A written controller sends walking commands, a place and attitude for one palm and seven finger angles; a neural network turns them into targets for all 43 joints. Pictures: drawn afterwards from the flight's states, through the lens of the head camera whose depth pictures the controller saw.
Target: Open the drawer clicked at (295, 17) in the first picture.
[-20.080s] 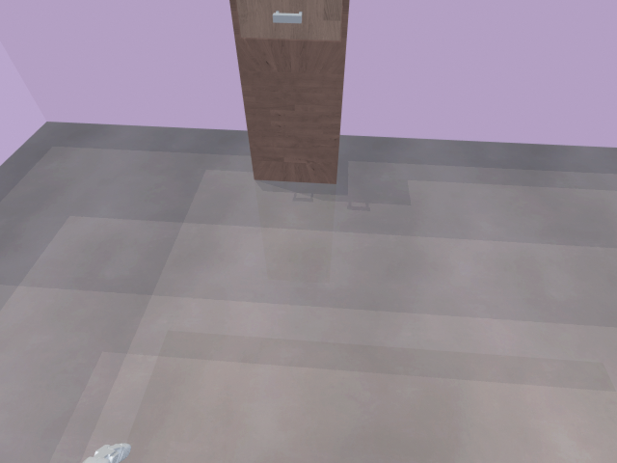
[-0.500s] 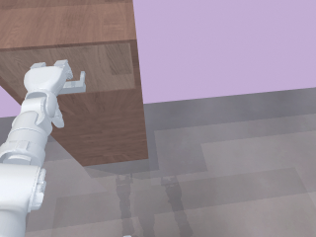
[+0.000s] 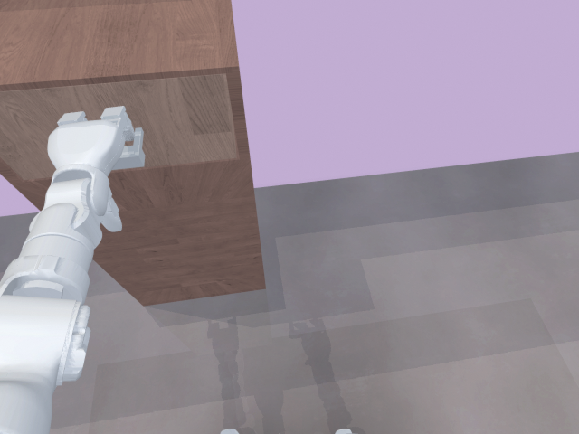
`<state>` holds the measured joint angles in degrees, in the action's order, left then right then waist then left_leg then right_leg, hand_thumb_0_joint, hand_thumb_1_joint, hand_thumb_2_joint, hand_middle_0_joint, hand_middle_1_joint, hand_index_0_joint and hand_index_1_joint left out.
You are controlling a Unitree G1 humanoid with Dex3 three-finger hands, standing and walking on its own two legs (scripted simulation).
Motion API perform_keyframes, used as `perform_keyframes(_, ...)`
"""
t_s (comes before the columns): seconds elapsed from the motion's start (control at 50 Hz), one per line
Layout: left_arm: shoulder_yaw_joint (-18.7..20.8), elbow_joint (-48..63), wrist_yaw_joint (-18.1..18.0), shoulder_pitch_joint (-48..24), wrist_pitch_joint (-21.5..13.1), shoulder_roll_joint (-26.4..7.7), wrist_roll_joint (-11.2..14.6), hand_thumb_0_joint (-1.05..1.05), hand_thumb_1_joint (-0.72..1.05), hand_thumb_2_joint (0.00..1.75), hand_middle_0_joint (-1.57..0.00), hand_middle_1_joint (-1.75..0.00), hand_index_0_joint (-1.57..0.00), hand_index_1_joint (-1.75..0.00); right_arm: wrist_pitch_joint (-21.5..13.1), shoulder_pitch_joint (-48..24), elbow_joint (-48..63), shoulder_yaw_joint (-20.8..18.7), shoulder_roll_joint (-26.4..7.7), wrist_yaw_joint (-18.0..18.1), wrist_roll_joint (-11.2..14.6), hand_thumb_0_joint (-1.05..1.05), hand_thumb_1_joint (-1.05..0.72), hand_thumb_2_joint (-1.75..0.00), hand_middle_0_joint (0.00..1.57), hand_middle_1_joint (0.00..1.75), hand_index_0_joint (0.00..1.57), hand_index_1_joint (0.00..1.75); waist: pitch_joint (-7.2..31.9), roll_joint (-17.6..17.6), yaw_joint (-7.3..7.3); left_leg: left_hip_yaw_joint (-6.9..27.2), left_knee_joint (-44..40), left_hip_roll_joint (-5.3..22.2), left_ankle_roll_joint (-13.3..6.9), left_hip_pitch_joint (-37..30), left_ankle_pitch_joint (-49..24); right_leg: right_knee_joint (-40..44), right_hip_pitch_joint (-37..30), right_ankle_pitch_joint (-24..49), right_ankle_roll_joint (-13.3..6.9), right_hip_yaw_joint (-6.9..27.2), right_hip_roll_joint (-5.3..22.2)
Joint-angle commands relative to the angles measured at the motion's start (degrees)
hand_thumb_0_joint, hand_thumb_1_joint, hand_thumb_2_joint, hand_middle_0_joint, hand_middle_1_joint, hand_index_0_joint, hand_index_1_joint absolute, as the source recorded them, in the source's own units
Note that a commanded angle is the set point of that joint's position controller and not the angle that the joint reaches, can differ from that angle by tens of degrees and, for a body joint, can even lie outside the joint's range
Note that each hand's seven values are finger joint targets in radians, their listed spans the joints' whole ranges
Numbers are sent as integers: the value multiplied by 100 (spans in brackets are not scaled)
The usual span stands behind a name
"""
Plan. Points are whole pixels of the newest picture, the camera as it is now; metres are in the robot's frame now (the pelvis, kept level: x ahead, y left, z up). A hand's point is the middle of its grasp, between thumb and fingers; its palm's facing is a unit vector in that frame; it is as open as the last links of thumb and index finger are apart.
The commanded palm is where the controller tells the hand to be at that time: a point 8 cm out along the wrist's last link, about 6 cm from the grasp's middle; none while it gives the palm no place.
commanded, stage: lower the fingers behind the handle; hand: left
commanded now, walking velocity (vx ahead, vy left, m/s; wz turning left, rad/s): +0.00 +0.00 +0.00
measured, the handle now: (110, 148) +0.54 +0.26 +0.05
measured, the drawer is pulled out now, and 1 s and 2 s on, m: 0.00 0.00 0.00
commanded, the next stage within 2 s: lift the fingers back up to retry in 0.68 s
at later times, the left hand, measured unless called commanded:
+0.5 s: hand (105, 174) +0.48 +0.25 +0.05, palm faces -0.02 -0.01 -1.00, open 14.2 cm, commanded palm +0.46 +0.26 +0.08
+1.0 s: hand (105, 173) +0.48 +0.25 +0.06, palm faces -0.05 -0.01 -1.00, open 14.1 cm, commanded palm +0.46 +0.25 +0.11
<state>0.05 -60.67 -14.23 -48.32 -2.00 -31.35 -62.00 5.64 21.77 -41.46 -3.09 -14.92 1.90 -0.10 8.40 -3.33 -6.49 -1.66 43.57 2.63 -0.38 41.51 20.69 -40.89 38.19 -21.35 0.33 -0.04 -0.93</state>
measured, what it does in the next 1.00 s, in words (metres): stands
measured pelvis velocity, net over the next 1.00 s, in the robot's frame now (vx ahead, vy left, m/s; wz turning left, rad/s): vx -0.01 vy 0.01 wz -0.01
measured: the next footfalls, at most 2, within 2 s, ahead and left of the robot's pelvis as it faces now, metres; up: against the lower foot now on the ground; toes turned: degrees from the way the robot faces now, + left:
none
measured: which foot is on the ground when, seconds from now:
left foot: down 0.00-1.00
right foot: down 0.00-1.00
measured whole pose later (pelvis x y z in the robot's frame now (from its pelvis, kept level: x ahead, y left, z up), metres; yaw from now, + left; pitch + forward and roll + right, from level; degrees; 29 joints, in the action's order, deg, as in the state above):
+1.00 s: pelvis -0.01 +0.01 +0.00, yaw -1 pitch +19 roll -2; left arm 0.0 -61.2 -13.1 -49.5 -2.4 -32.3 -61.8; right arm 5.8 22.0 -40.3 -2.2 -14.9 2.9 0.4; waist 7.9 -3.3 -7.3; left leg -2.2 44.9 2.5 -1.1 43.1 20.5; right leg -41.9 39.8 -20.7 1.0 0.6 -0.8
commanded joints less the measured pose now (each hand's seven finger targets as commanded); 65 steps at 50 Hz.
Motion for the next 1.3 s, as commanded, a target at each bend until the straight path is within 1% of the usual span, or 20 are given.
perform_keyframes(0.0,254,625,-28,-1951,52,-1387,-4,0,-50,30,-30,-120,-30,-120,-80,709,301,-342,-967,74,15,0,-90,-90,20,30,20,30,1875,271,-53,-59,-225,-283,-240,-1463,-2220,421,-881,2209,-156,-141,-270)
perform_keyframes(0.06,322,480,1,-1709,64,-1525,-36,0,-50,30,-30,-120,-30,-120,-64,686,344,-306,-965,100,29,0,-90,-90,20,30,20,30,1829,253,10,-86,-227,-301,-235,-1339,-2157,370,-922,2250,-153,-133,-248)
perform_keyframes(0.12,153,478,46,-1645,2,-1307,-20,0,-50,30,-30,-120,-30,-120,-68,695,382,-308,-945,91,34,0,-90,-90,20,30,20,30,1799,217,-21,-93,-191,-305,-233,-1339,-2184,349,-852,2265,-152,-130,-252)
perform_keyframes(0.26,224,271,47,-1192,-2,-1359,-6,0,-50,30,-30,-120,-30,-120,-45,678,447,-304,-973,86,32,0,-90,-90,20,30,20,30,1679,397,44,-133,-120,-309,-225,-1115,-2021,290,-794,2229,-142,-127,-242)
perform_keyframes(0.38,372,352,21,-1305,31,-1640,3,0,-50,30,-30,-120,-30,-120,-23,658,487,-295,-989,105,52,0,-90,-90,20,30,20,30,1768,338,78,-148,-114,-323,-226,-1027,-1920,265,-859,2168,-137,-93,-226)
perform_keyframes(0.46,140,256,-3,-1633,101,-1446,-34,0,-50,30,-30,-120,-30,-120,-13,681,472,-280,-997,106,68,0,-90,-90,20,30,20,30,1524,298,-55,-93,-147,-303,-213,-1026,-1738,291,-531,1810,-145,-148,-249)
perform_keyframes(0.52,215,273,-22,-1670,126,-1530,-53,0,-50,30,-30,-120,-30,-120,-13,724,459,-287,-998,106,55,0,-90,-90,20,30,20,30,1735,159,-32,-90,-114,-292,-216,-1157,-1911,250,-560,1904,-160,-143,-252)
perform_keyframes(0.62,248,246,-8,-1702,149,-1558,-30,0,-50,30,-30,-120,-30,-120,-5,739,450,-280,-995,114,48,0,-90,-90,20,30,20,30,1882,279,-32,-77,-104,-283,-223,-1148,-1878,242,-617,1883,-144,-140,-251)
perform_keyframes(0.66,97,225,6,-1782,158,-1375,-14,0,-50,30,-30,-120,-30,-120,-18,733,467,-271,-978,119,56,0,-90,-90,20,30,20,30,1707,252,-77,-66,-131,-281,-216,-1121,-1735,278,-482,1726,-145,-164,-259)
perform_keyframes(0.76,135,199,7,-1797,135,-1390,-22,0,-50,30,-30,-120,-30,-120,-43,761,461,-272,-981,111,57,0,-90,-90,20,30,20,30,1687,266,-46,-24,-149,-265,-213,-1133,-1637,268,-388,1511,-161,-190,-274)
perform_keyframes(0.82,282,553,-6,-2162,89,-1659,-14,0,-50,30,-30,-120,-30,-120,-40,730,487,-266,-969,128,49,0,-90,-90,20,30,20,30,2021,5,-13,-20,-178,-260,-216,-1306,-1748,267,-582,1600,-161,-152,-262)
perform_keyframes(0.86,166,707,-7,-2336,80,-1486,11,0,-50,30,-30,-120,-30,-120,-72,717,480,-285,-941,139,58,0,-90,-90,20,30,20,30,2053,-58,-59,-7,-197,-247,-218,-1480,-1817,313,-536,1586,-158,-173,-276)
perform_keyframes(0.9,473,888,-27,-2492,38,-1879,31,0,-50,30,-30,-120,-30,-120,-76,712,433,-282,-980,148,45,0,-90,-90,20,30,20,30,2152,-64,1,24,-228,-232,-223,-1544,-1891,329,-667,1635,-168,-157,-276)
perform_keyframes(0.98,392,1220,-38,-2720,-33,-1800,21,0,-50,30,-30,-120,-30,-120,-114,669,431,-287,-938,170,61,0,-90,-90,20,30,20,30,2213,-279,-20,56,-287,-232,-209,-1796,-2087,367,-700,1724,-171,-183,-284)
perform_keyframes(1.04,570,1300,-53,-2659,-63,-1973,50,0,-50,30,-30,-120,-30,-120,-120,649,401,-290,-945,172,61,0,-90,-90,20,30,20,30,2241,-311,25,90,-304,-227,-206,-1972,-2307,400,-759,1824,-180,-198,-305)
perform_keyframes(1.1,367,1533,-53,-3015,-69,-1750,74,0,-50,30,-30,-120,-30,-120,-153,641,357,-309,-941,172,48,0,-90,-90,20,30,20,30,2277,-300,-86,115,-340,-215,-210,-2215,-2494,485,-747,1894,-172,-218,-304)
perform_keyframes(1.16,410,1512,6,-2895,5,-1804,111,0,-50,30,-30,-120,-30,-120,-158,617,357,-301,-942,168,76,0,-90,-90,20,30,20,30,2345,-279,-15,123,-414,-226,-201,-2317,-2540,524,-879,1926,-165,-226,-303)
perform_keyframes(1.22,163,1503,168,-2932,93,-1533,189,0,-50,30,-30,-120,-30,-120,-142,597,329,-305,-927,146,93,0,-90,-90,20,30,20,30,2298,-283,-69,79,-455,-231,-211,-2456,-2743,619,-1000,2164,-147,-214,-286)
perform_keyframes(1.24,383,1504,224,-2794,120,-1786,202,0,-50,30,-30,-120,-30,-120,-125,591,332,-314,-957,152,97,0,-90,-90,20,30,20,30,2300,-238,21,95,-469,-228,-202,-2459,-2849,605,-1113,2277,-168,-218,-288)
perform_keyframes(1.28,253,1503,364,-2678,172,-1645,235,0,-50,30,-30,-120,-30,-120,-90,519,373,-298,-931,138,115,0,-90,-90,20,30,20,30,2191,-272,32,61,-511,-240,-213,-2524,-2951,665,-1185,2372,-169,-221,-285)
